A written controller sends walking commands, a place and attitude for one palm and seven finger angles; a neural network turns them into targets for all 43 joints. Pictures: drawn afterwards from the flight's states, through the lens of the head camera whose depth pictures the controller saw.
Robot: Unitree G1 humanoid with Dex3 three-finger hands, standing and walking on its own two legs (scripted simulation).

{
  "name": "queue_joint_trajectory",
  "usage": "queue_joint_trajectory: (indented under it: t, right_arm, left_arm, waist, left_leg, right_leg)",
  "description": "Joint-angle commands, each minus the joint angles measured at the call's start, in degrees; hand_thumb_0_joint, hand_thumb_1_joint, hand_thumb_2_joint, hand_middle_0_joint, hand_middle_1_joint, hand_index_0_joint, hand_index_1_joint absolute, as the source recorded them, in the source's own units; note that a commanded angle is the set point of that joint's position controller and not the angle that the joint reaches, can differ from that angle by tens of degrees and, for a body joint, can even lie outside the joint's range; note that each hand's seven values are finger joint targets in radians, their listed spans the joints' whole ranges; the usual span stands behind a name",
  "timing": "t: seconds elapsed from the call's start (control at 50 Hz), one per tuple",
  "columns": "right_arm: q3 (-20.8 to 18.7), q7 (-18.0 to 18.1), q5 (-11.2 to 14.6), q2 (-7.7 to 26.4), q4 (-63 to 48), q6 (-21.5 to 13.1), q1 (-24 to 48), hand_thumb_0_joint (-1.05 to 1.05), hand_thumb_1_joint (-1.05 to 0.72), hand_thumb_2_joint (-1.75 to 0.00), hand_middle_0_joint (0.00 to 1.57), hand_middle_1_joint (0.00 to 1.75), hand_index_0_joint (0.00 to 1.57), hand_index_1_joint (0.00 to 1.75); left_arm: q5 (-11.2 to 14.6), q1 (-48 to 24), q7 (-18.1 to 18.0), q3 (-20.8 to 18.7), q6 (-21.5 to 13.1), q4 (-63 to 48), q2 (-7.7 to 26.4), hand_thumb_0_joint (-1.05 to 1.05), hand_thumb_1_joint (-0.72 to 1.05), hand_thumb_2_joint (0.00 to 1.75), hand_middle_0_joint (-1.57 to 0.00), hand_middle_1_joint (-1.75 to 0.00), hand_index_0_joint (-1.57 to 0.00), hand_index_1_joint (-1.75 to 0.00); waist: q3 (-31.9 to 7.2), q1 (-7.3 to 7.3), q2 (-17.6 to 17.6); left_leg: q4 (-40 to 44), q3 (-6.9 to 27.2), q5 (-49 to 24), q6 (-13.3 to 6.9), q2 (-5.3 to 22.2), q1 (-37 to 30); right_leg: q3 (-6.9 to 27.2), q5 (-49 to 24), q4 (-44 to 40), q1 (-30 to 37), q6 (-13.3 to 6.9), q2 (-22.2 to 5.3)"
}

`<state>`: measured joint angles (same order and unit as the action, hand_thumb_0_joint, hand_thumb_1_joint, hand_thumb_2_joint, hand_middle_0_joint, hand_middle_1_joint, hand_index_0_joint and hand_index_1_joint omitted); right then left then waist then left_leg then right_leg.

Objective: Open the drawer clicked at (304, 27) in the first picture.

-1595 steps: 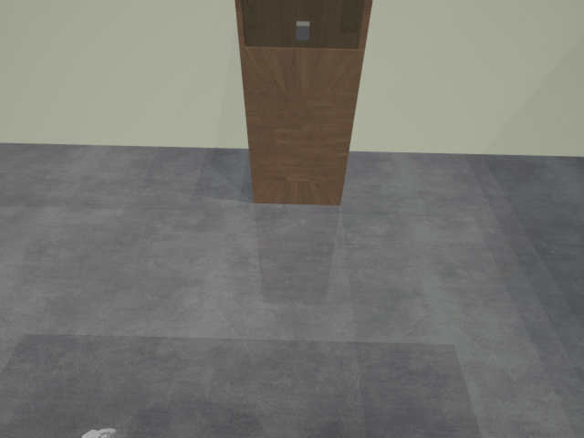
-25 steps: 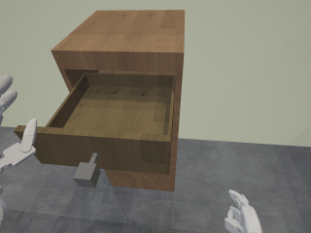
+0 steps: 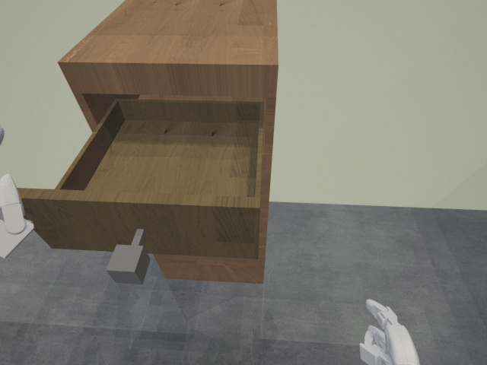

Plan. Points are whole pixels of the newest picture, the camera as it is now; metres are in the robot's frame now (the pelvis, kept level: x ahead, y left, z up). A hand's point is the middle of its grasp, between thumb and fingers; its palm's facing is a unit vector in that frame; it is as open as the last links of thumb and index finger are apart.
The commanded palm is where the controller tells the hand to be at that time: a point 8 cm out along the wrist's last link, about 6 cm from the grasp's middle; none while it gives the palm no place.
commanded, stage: step back with the hand held close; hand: left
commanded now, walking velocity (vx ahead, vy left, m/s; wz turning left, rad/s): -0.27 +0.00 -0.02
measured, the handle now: (133, 252) +0.27 +0.20 +0.07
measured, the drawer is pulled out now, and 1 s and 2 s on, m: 0.29 0.29 0.29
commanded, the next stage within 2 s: stop stepping back and stand still in 1.06 s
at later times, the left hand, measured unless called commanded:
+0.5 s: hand out of the picture +0.12 +0.26 +0.24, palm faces +0.49 -0.75 -0.43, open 7.4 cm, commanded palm +0.06 +0.31 +0.26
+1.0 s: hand out of the picture +0.05 +0.26 +0.25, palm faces +0.45 -0.78 -0.43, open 7.4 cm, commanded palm -0.01 +0.32 +0.26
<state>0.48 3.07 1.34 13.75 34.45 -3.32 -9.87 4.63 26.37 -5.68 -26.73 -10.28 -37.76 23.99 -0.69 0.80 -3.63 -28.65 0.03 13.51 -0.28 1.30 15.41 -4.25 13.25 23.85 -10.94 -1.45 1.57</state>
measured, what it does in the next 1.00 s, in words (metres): walks backwards: right foot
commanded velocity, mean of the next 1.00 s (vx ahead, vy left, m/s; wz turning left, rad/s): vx -0.33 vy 0.00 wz -0.01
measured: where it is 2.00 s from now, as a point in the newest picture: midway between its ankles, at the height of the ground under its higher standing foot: outside the picture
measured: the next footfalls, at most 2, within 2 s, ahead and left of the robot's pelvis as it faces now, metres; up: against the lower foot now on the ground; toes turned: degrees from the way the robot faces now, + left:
right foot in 0.88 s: -0.12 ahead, -0.09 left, +0.00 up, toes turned +1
left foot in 1.08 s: -0.06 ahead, +0.13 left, +0.00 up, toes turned -1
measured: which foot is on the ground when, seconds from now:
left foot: down 0.00-0.94, up 0.96-1.00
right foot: down 0.00-0.68, up 0.70-0.86, down 0.88-1.00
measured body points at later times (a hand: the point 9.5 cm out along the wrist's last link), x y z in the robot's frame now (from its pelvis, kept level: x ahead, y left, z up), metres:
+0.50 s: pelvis -0.07 +0.03 -0.01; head -0.06 +0.04 +0.44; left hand +0.09 +0.30 +0.26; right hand +0.10 -0.21 -0.08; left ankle +0.02 +0.11 -0.74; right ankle -0.01 -0.10 -0.74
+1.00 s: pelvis -0.15 +0.04 -0.01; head -0.13 +0.06 +0.44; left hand +0.02 +0.30 +0.27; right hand +0.03 -0.19 -0.09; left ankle -0.03 +0.12 -0.73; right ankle -0.16 -0.09 -0.74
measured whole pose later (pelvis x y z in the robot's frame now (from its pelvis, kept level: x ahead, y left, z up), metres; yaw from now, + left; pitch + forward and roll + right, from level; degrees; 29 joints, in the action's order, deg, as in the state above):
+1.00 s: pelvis -0.15 +0.04 -0.01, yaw -1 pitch +1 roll -3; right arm 0.7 2.1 0.2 10.5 37.7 -6.9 -9.3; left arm 3.3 24.5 -7.5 -30.0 -16.1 -43.9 27.4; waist -0.1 0.4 -0.2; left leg -40.5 0.8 14.8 0.9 -0.3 31.3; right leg 0.4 17.2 31.4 -15.6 -0.1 3.4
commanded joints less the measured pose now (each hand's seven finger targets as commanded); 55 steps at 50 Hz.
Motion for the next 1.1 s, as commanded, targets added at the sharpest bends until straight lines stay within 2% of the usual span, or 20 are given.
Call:
queue_joint_trajectory:
  t: [0.0,0.14,0.36,0.44,0.56,0.6,0.66,0.68,0.76,0.82,0.86,0.9,0.92,0.96,0.98,1.0,1.02,1.04,1.06,1.08]
  right_arm:
    - [-3.00,0.71,0.14,5.98,-10.91,-1.92,5.52,0.00,-0.90,-0.90,0.20,0.30,0.20,0.30]
    - [-3.64,0.85,0.12,6.25,-12.03,-1.81,4.46,0.00,-0.90,-0.90,0.20,0.30,0.20,0.30]
    - [-3.18,1.05,-0.79,6.57,-11.51,-4.55,3.09,0.00,-0.90,-0.90,0.20,0.30,0.20,0.30]
    - [-3.11,1.08,-1.03,6.45,-10.91,-5.34,2.74,0.00,-0.90,-0.90,0.20,0.30,0.20,0.30]
    - [-2.90,1.33,-1.12,6.42,-9.23,-5.73,1.72,0.00,-0.90,-0.90,0.20,0.30,0.20,0.30]
    - [-2.98,1.41,-1.16,6.36,-9.05,-5.77,2.11,0.00,-0.90,-0.90,0.20,0.30,0.20,0.30]
    - [-3.35,1.26,-1.18,6.62,-9.65,-6.55,3.38,0.00,-0.90,-0.90,0.20,0.30,0.20,0.30]
    - [-3.67,1.24,-1.33,6.66,-9.84,-6.73,3.48,0.00,-0.90,-0.90,0.20,0.30,0.20,0.30]
    - [-3.60,0.25,-2.41,5.40,-8.52,-7.47,3.77,0.00,-0.90,-0.90,0.20,0.30,0.20,0.30]
    - [-2.85,-0.41,-2.39,5.27,-7.06,-7.44,4.62,0.00,-0.90,-0.90,0.20,0.30,0.20,0.30]
    - [-2.68,-0.65,-2.10,4.98,-6.23,-7.11,4.94,0.00,-0.90,-0.90,0.20,0.30,0.20,0.30]
    - [-3.79,-0.24,-0.33,4.72,-5.29,-7.21,4.02,0.00,-0.90,-0.90,0.20,0.30,0.20,0.30]
    - [-3.73,-0.10,-0.33,4.59,-5.41,-7.08,4.10,0.00,-0.90,-0.90,0.20,0.30,0.20,0.30]
    - [-3.15,0.02,-0.87,3.41,-6.32,-5.55,4.95,0.00,-0.90,-0.90,0.20,0.30,0.20,0.30]
    - [-2.70,0.08,-0.99,3.36,-6.35,-5.13,5.45,0.00,-0.90,-0.90,0.20,0.30,0.20,0.30]
    - [-1.99,0.48,-1.10,2.76,-6.16,-4.74,4.62,0.00,-0.90,-0.90,0.20,0.30,0.20,0.30]
    - [-1.90,0.93,-1.07,3.86,-5.95,-4.67,4.09,0.00,-0.90,-0.90,0.20,0.30,0.20,0.30]
    - [-2.75,1.23,-1.03,5.87,-6.29,-4.76,4.13,0.00,-0.90,-0.90,0.20,0.30,0.20,0.30]
    - [-3.72,1.09,-0.72,6.65,-6.92,-5.28,3.74,0.00,-0.90,-0.90,0.20,0.30,0.20,0.30]
    - [-4.41,0.74,-1.02,6.14,-7.21,-6.04,4.19,0.00,-0.90,-0.90,0.20,0.30,0.20,0.30]
  left_arm:
    - [0.02,1.24,-2.10,-8.99,-3.45,-13.22,12.67,0.00,0.90,0.90,-0.20,-0.30,-0.20,-0.30]
    - [-0.06,3.90,-3.12,-11.57,-3.97,-14.70,13.89,0.00,0.90,0.90,-0.20,-0.30,-0.20,-0.30]
    - [-1.66,-1.40,-4.40,-10.97,-5.99,-14.09,12.93,0.00,0.90,0.90,-0.20,-0.30,-0.20,-0.30]
    - [-2.18,-4.02,-4.88,-10.50,-6.51,-14.25,12.65,0.00,0.90,0.90,-0.20,-0.30,-0.20,-0.30]
    - [-2.22,-5.52,-5.57,-10.04,-7.06,-14.09,12.88,0.00,0.90,0.90,-0.20,-0.30,-0.20,-0.30]
    - [-2.10,-5.63,-5.71,-10.41,-7.09,-13.99,13.03,0.00,0.90,0.90,-0.20,-0.30,-0.20,-0.30]
    - [-2.20,-4.62,-5.18,-12.05,-7.75,-14.02,12.90,0.00,0.90,0.90,-0.20,-0.30,-0.20,-0.30]
    - [-2.04,-4.23,-5.09,-12.75,-7.82,-13.73,13.79,0.00,0.90,0.90,-0.20,-0.30,-0.20,-0.30]
    - [-1.74,-3.89,-4.31,-12.03,-7.80,-15.10,12.93,0.00,0.90,0.90,-0.20,-0.30,-0.20,-0.30]
    - [-0.80,-4.76,-3.71,-10.69,-7.73,-14.85,12.63,0.00,0.90,0.90,-0.20,-0.30,-0.20,-0.30]
    - [-0.61,-6.77,-3.50,-11.26,-8.50,-13.91,14.48,0.00,0.90,0.90,-0.20,-0.30,-0.20,-0.30]
    - [-0.39,-7.29,-3.67,-9.62,-8.58,-15.94,14.54,0.00,0.90,0.90,-0.20,-0.30,-0.20,-0.30]
    - [-0.67,-5.18,-3.80,-10.72,-8.52,-14.55,15.46,0.00,0.90,0.90,-0.20,-0.30,-0.20,-0.30]
    - [-1.32,-3.77,-3.52,-12.01,-7.64,-12.86,16.06,0.00,0.90,0.90,-0.20,-0.30,-0.20,-0.30]
    - [-1.63,-5.16,-3.33,-12.66,-7.23,-12.01,16.85,0.00,0.90,0.90,-0.20,-0.30,-0.20,-0.30]
    - [-1.68,-5.82,-3.04,-10.69,-6.79,-11.71,14.84,0.00,0.90,0.90,-0.20,-0.30,-0.20,-0.30]
    - [-1.68,-6.96,-2.93,-10.34,-6.44,-11.18,14.71,0.00,0.90,0.90,-0.20,-0.30,-0.20,-0.30]
    - [-1.60,-7.12,-2.90,-10.45,-6.57,-11.76,14.93,0.00,0.90,0.90,-0.20,-0.30,-0.20,-0.30]
    - [-1.05,-7.22,-2.75,-10.71,-7.17,-12.85,15.18,0.00,0.90,0.90,-0.20,-0.30,-0.20,-0.30]
    - [-0.35,-4.28,-2.56,-12.33,-7.99,-11.85,16.84,0.00,0.90,0.90,-0.20,-0.30,-0.20,-0.30]
  waist:
    - [-9.97,-0.29,0.96]
    - [-9.92,-0.29,0.22]
    - [-3.70,-1.00,-1.13]
    - [-3.01,-1.12,-1.34]
    - [-3.32,-1.63,1.28]
    - [-3.35,-1.61,0.10]
    - [-6.28,-0.61,-8.77]
    - [-6.73,-0.32,-9.68]
    - [-6.95,-0.28,-6.47]
    - [-6.07,-0.53,-4.80]
    - [-5.72,-0.99,0.17]
    - [-10.96,-1.51,8.25]
    - [-10.83,-0.98,9.93]
    - [-6.91,-0.77,11.49]
    - [-4.93,-1.25,10.21]
    - [-3.11,-1.80,8.92]
    - [-2.17,-2.27,4.44]
    - [-3.14,-1.72,-3.00]
    - [-7.13,-0.73,-7.67]
    - [-10.14,-0.53,-11.02]
  left_leg:
    - [0.98,2.76,-21.52,-0.91,3.57,-4.63]
    - [2.56,4.94,-17.20,-1.35,5.32,2.15]
    - [7.15,7.09,14.45,-2.62,6.04,15.83]
    - [5.35,6.81,16.83,-2.32,5.33,15.75]
    - [-0.71,5.62,14.40,-0.66,2.80,7.71]
    - [3.14,7.58,13.97,-1.25,4.43,10.08]
    - [15.58,14.37,19.92,-4.05,11.74,22.29]
    - [16.73,16.41,18.93,-5.11,13.41,21.72]
    - [14.51,14.57,12.20,-5.86,13.64,18.13]
    - [10.38,11.60,4.15,-3.59,10.73,12.74]
    - [3.64,6.65,3.38,-0.27,5.76,6.69]
    - [-10.96,1.13,0.13,2.43,-0.10,-4.54]
    - [-18.14,1.16,2.55,2.47,-1.38,-3.68]
    - [-22.34,2.70,7.78,2.23,-0.93,5.63]
    - [-18.16,2.75,7.72,2.32,-0.10,6.95]
    - [-9.61,2.51,5.07,2.16,0.30,6.40]
    - [-0.08,1.78,-5.30,1.89,0.36,4.33]
    - [6.95,6.66,-22.86,-0.03,4.67,3.60]
    - [8.47,10.34,-34.02,-2.05,10.85,2.33]
    - [11.56,14.56,-33.69,-4.24,14.87,0.11]
  right_leg:
    - [4.71,-18.69,-0.30,0.10,0.74,-6.93]
    - [5.26,-14.43,3.15,1.08,0.80,-5.59]
    - [7.44,9.33,3.25,-2.61,0.37,-4.91]
    - [8.66,13.77,1.72,-5.46,-0.12,-5.08]
    - [9.18,17.34,-3.43,-14.44,-0.88,-6.90]
    - [7.32,14.14,-0.08,-12.07,-0.31,-5.14]
    - [3.22,6.20,16.98,2.91,1.36,0.72]
    - [3.67,5.78,20.11,2.99,1.18,1.31]
    - [4.84,12.06,20.21,0.70,0.15,1.53]
    - [6.59,7.53,6.71,-0.97,-1.43,-0.08]
    - [13.36,4.23,-2.77,-7.95,-3.70,-5.69]
    - [17.18,-2.07,-7.03,-14.25,-6.04,-13.23]
    - [18.01,-7.20,-7.09,-15.57,-7.19,-16.35]
    - [17.02,-22.18,-4.27,-12.06,-7.78,-18.07]
    - [16.24,-27.08,-2.48,-10.99,-7.31,-17.36]
    - [13.00,-29.97,-0.51,-9.17,-5.20,-14.40]
    - [9.57,-28.17,2.51,-8.77,-2.16,-9.89]
    - [5.38,-21.80,7.17,-7.45,1.45,-3.28]
    - [3.48,-9.37,13.65,-4.35,2.35,0.37]
    - [4.63,10.96,21.05,-6.21,1.42,1.96]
